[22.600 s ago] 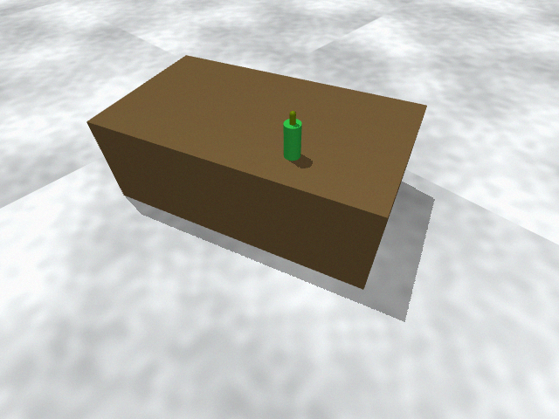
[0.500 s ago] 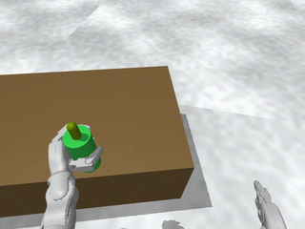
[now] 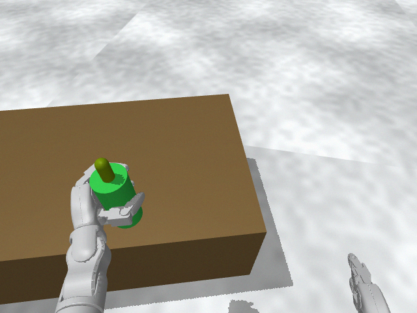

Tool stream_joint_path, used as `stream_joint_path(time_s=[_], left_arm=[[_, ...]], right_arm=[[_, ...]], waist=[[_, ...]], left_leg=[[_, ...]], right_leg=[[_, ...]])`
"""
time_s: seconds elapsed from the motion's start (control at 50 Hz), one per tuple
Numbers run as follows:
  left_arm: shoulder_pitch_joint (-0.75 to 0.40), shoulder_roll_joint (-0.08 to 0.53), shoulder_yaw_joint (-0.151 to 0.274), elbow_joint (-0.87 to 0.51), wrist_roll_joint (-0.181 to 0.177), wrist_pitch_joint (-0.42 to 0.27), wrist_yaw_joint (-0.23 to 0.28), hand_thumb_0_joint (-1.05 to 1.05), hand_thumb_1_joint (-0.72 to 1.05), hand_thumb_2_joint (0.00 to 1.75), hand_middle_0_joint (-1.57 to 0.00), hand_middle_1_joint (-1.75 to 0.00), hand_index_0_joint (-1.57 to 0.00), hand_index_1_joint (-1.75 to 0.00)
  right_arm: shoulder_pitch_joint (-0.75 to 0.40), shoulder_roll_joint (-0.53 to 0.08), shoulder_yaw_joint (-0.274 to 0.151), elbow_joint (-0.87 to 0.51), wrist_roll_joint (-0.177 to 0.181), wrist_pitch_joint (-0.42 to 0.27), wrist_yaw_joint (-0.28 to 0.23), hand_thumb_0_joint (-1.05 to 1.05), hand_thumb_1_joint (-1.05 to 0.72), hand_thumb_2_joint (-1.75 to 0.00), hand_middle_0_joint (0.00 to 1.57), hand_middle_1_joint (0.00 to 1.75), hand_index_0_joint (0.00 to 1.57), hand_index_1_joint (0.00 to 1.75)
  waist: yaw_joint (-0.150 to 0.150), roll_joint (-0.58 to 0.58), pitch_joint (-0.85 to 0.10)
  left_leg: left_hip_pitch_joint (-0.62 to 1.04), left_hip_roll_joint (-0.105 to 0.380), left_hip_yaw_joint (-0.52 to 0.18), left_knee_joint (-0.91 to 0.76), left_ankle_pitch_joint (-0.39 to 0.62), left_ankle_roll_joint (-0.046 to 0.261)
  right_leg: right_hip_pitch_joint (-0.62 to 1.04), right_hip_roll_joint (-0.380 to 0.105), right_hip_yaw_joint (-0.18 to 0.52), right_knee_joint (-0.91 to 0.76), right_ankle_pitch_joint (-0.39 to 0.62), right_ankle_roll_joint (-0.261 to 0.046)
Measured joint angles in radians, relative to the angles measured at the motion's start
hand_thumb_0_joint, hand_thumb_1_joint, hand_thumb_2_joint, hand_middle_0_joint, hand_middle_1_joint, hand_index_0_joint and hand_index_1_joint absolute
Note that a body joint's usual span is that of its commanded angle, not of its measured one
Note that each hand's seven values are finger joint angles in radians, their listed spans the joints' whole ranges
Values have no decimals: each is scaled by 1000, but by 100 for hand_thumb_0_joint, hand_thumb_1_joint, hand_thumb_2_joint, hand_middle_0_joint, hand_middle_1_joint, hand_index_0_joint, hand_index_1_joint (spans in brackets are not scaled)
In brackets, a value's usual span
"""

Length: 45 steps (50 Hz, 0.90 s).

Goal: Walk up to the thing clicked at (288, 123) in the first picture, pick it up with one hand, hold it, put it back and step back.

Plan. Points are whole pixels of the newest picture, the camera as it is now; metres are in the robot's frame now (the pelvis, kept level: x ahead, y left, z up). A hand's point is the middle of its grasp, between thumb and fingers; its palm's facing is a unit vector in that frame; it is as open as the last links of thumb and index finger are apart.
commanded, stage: crouch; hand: left
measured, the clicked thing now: (115, 191) +0.34 +0.18 +0.07
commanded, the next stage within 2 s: lower in 1.22 s
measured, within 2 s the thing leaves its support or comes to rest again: neither
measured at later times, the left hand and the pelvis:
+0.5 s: hand (123, 191) +0.41 +0.21 -0.04, palm faces +0.29 -0.96 -0.03, open 8.6 cm; pelvis -0.02 +0.00 -0.04, yaw +0 degrees
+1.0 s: hand (128, 185) +0.47 +0.22 -0.09, palm faces +0.27 -0.96 -0.04, open 8.6 cm; pelvis -0.01 +0.01 -0.08, yaw -1 degrees
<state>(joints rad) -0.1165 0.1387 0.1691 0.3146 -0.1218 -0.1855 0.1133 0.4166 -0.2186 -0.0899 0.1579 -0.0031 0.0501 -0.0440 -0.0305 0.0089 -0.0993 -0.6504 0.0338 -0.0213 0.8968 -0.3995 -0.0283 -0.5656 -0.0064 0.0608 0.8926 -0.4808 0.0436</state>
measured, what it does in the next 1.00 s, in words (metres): lowers itself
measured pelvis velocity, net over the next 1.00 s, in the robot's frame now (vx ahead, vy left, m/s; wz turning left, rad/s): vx -0.01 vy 0.01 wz -0.02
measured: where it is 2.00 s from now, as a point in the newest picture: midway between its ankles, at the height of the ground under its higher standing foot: outside the picture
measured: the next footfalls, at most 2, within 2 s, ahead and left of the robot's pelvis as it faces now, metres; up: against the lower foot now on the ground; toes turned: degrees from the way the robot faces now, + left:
none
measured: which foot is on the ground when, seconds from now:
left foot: down 0.00-1.00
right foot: down 0.00-1.00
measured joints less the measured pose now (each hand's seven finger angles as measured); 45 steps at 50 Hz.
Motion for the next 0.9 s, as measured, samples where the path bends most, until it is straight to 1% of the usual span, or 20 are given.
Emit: stream_joint_path(time_s=[0.06,0.12,0.18,0.24,0.3,0.38,0.44,0.52,0.6,0.68,0.78,0.9], left_arm=[[0,0,4,19,3,-9,-2,0,-19,104,-75,-99,-81,-101],[-11,0,16,52,6,-36,2,0,-19,105,-75,-99,-81,-101],[-45,10,36,112,13,-68,8,0,-20,105,-75,-100,-81,-102],[-96,32,63,197,22,-112,10,0,-20,106,-75,-100,-81,-102],[-164,66,93,298,29,-166,2,0,-20,106,-75,-100,-81,-102],[-259,114,129,429,30,-227,-19,0,-20,106,-75,-100,-81,-102],[-329,147,151,519,34,-267,-29,0,-20,106,-75,-101,-81,-103],[-406,188,173,608,50,-311,-33,0,-20,106,-75,-101,-80,-103],[-461,217,203,672,67,-342,-37,0,-21,106,-75,-101,-81,-103],[-494,235,229,713,80,-366,-34,0,-21,106,-75,-101,-81,-103],[-520,260,251,757,98,-384,-35,0,-21,106,-75,-101,-81,-103],[-546,284,267,786,104,-398,-40,0,-21,106,-75,-101,-81,-103]], right_arm=[[-6,1,6,2,-3,0,-1,-1,53,-6,6,6,5,6],[-9,10,21,-18,-8,0,1,-1,53,-6,6,6,5,6],[-17,15,32,-28,-17,-9,7,-1,53,-6,6,6,5,6],[-29,14,34,-35,-25,-15,17,-1,54,-6,6,6,6,6],[-38,10,37,-59,-33,-18,29,-1,54,-6,6,6,6,6],[-31,-2,44,-110,-45,-20,46,-1,54,-6,6,6,6,6],[-24,-14,46,-133,-54,-23,60,-1,54,-6,6,6,6,6],[-15,-26,50,-175,-67,-12,76,-1,55,-5,6,6,6,6],[-13,-31,53,-203,-75,-5,91,-1,54,-6,6,6,6,6],[-12,-28,55,-216,-80,4,103,-1,54,-6,6,6,6,6],[-15,-22,70,-230,-83,9,117,-1,53,-6,6,6,6,6],[-23,-24,79,-260,-85,14,127,-1,53,-6,6,6,6,6]], waist=[[-3,-7,5],[-6,-17,11],[-12,-26,11],[-24,-31,9],[-42,-36,10],[-70,-43,14],[-92,-46,8],[-123,-49,1],[-149,-46,-12],[-166,-38,-27],[-180,-27,-40],[-192,-23,-43]], left_leg=[[-8,0,-1,4,-1,-1],[-22,0,-4,13,-3,-2],[-48,0,-9,29,-7,-4],[-91,0,-15,57,-13,-5],[-147,0,-21,95,-21,-6],[-223,1,-31,146,-31,-7],[-285,4,-39,186,-41,-8],[-353,7,-46,236,-56,-8],[-406,13,-51,278,-72,-6],[-450,15,-55,311,-86,-3],[-503,17,-59,347,-100,0],[-565,16,-65,389,-114,0]], right_leg=[[-8,0,-1,6,-2,-1],[-22,1,-3,17,-7,-2],[-46,2,-8,33,-11,-3],[-86,4,-13,60,-19,-4],[-140,5,-17,98,-29,-5],[-211,9,-24,145,-41,-4],[-267,14,-29,178,-49,-4],[-329,20,-34,218,-60,-3],[-376,28,-37,248,-70,0],[-415,32,-39,270,-80,3],[-463,35,-42,299,-91,6],[-520,37,-46,336,-104,8]])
